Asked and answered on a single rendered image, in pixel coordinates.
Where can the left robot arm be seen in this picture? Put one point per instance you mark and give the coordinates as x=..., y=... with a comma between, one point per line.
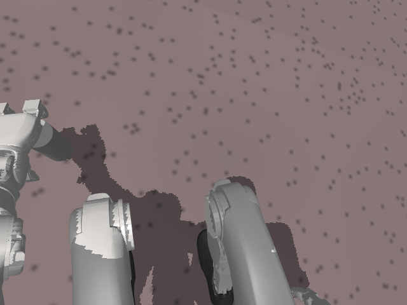
x=14, y=164

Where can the right robot foot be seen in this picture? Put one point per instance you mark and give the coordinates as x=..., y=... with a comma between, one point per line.
x=206, y=264

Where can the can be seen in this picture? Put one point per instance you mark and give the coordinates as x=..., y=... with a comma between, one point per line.
x=52, y=144

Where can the left robot hand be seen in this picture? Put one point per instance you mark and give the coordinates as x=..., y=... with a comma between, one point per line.
x=22, y=130

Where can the right robot hand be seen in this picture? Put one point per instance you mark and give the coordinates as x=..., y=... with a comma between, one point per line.
x=308, y=296

